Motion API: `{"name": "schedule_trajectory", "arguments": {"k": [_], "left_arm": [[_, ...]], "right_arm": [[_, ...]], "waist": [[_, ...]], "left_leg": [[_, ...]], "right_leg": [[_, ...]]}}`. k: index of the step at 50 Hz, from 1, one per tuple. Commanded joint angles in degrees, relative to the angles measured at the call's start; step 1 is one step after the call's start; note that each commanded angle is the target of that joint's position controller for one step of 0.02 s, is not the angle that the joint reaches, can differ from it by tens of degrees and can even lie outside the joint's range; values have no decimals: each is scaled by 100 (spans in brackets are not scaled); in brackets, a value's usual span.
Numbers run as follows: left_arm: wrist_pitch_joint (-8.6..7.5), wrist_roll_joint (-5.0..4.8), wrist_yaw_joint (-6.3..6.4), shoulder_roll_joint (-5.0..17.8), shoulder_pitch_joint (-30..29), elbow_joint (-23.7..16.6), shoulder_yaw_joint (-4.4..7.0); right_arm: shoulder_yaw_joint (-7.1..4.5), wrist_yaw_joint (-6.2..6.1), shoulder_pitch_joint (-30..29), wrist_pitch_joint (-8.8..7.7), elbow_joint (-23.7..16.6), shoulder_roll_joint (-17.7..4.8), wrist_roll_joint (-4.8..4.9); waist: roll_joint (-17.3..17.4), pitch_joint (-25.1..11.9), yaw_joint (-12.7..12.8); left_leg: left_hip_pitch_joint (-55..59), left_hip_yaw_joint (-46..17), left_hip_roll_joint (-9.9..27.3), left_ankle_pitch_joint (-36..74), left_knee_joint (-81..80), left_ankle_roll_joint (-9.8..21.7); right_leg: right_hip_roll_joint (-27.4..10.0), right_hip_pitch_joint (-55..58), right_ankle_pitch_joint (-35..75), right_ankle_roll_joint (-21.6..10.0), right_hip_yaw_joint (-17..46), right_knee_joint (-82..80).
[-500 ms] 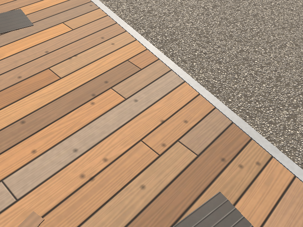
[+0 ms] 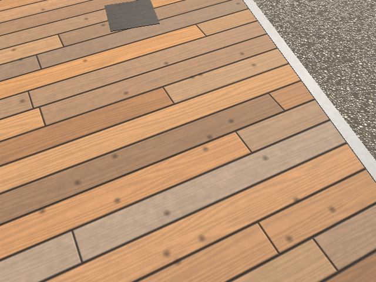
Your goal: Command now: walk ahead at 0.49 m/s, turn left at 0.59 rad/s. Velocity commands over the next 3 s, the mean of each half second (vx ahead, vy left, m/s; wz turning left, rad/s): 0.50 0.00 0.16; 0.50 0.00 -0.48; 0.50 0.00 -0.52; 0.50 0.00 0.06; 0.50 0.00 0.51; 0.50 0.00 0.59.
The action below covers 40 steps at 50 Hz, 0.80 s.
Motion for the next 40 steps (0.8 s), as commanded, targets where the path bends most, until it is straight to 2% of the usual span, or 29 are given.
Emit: {"name": "schedule_trajectory", "arguments": {"k": [1, 4, 6, 9, 12, 14, 15, 16, 17, 18, 19, 20, 21, 22, 23, 24, 26, 30, 35, 38, 40], "left_arm": [[-107, -43, -39, 549, 54, -125, 147], [-107, -39, -40, 768, 177, 6, 220], [-71, -42, -43, 837, 282, 83, 225], [8, -119, -39, 956, 422, 152, 216], [114, -236, -49, 1119, 785, 337, 228], [219, -287, -50, 1193, 887, 437, 225], [264, -289, -44, 1255, 815, 449, 222], [298, -281, -38, 1225, 748, 460, 190], [275, -202, -25, 996, 766, 407, 91], [179, -91, -66, 322, 1144, 181, -120], [53, -204, -73, 412, 1232, 288, -111], [44, -406, -77, 853, 896, 207, 49], [69, -395, -61, 817, 598, 113, 52], [125, -295, -24, 749, 468, 121, 72], [230, -247, 0, 716, 551, 172, 122], [326, -256, -9, 596, 711, 228, 118], [448, -268, -18, 392, 741, 231, 108], [500, -217, -18, 299, 195, 13, 127], [464, -149, -206, 160, -723, -341, 45], [457, -166, -306, 159, -1150, -594, 23], [458, -181, -366, 199, -1265, -740, 36]], "right_arm": [[-37, 23, 234, 72, -457, -80, 12], [-16, 26, -186, 98, -729, -92, -66], [23, 82, -444, 38, -822, -47, -65], [88, 207, -1115, -54, -1010, 9, -82], [105, 293, -1632, -79, -1257, -43, -54], [54, 316, -1655, -115, -1353, -186, -64], [-20, 312, -1342, -142, -1298, -327, -78], [-161, 285, -576, -161, -1066, -557, -108], [-344, 206, 427, -148, -803, -949, -149], [-493, 109, 1161, -110, -740, -1651, -308], [-403, 112, 1300, -134, -748, -1391, -298], [-270, 154, 982, -164, -723, -989, -275], [-197, 176, 570, -185, -729, -740, -210], [-141, 204, 157, -212, -719, -516, -185], [-99, 221, -125, -265, -715, -318, -182], [-104, 223, -256, -318, -669, -264, -214], [-144, 182, -291, -412, -537, -285, -261], [-206, 33, -53, -414, -277, -376, -299], [-298, -73, 163, -331, -84, -649, -232], [-340, -90, 352, -234, 55, -724, -158], [-366, -89, 351, -155, 105, -799, -107]], "waist": [[-668, -122, -81], [-496, 7, -34], [-466, 24, 39], [-451, 168, 259], [-547, 321, 402], [-667, 325, 282], [-742, 150, 28], [-681, -297, -416], [-524, -1002, -855], [852, -1925, -817], [1073, -2578, -820], [665, -1754, -748], [543, -1156, -552], [343, -799, -347], [460, -574, -144], [519, -509, -12], [312, -332, 99], [141, 41, 17], [-1, 395, -278], [-27, 549, -414], [29, 528, -375]], "left_leg": [[-892, -213, 611, 312, -118, -25], [-1279, -248, 652, 872, -767, -101], [-1237, -187, 591, 1434, -1524, -80], [-894, 277, 439, 1983, -2677, -47], [-782, 480, 361, 1648, -3305, 31], [-561, 596, 211, 1088, -3655, 158], [-9, 696, 47, 1030, -3915, 237], [1111, 854, -179, 1252, -4197, 355], [2761, 512, 120, 1499, -3993, 540], [4936, -1973, 1843, 1000, -4222, 1301], [4997, -3663, 2430, 961, -5096, 1609], [4383, -2768, 2231, 1022, -5135, 1328], [3643, -1858, 1991, 1302, -5203, 1132], [2969, -1247, 1712, 1459, -5404, 984], [2463, -723, 1473, 1559, -5651, 852], [2140, -439, 1387, 1632, -5863, 827], [1955, 38, 1346, 2089, -6115, 868], [2222, 694, 1340, 2255, -6292, 810], [2609, 1282, 1465, 2151, -6381, 711], [3119, 1492, 1587, 2334, -6170, 644], [3383, 1636, 1634, 2968, -5853, 557]], "right_leg": [[-1639, 684, 527, -1026, 1322, -1454], [-1705, 757, 1011, -1119, 847, -1579], [-1595, 883, 1151, -1071, 516, -1577], [-1468, 930, 1069, -937, 117, -1516], [-1677, 1330, 885, -867, 244, -1376], [-1843, 1639, 1307, -810, 412, -1065], [-1811, 1665, 1987, -724, 397, -657], [-1568, 1488, 2800, -579, 187, 276], [-1258, 634, 2455, -344, -6, 1619], [-428, -1603, -180, 91, -171, 4034], [-65, -2240, -2492, 96, 971, 5174], [-340, -2705, -2186, 35, 1196, 5510], [-620, -2755, -1718, 8, 1034, 5315], [-821, -2545, -1289, 34, 982, 4982], [-977, -2214, -944, 47, 1010, 4725], [-1008, -1897, -678, 72, 999, 4666], [-977, -1889, -343, 115, 1019, 4551], [-895, -2502, 493, 152, 1186, 3631], [-828, -2570, 1180, 54, 699, 2225], [-801, -2720, 844, -97, 438, 1807], [-691, -2586, 386, -245, 199, 1624]]}}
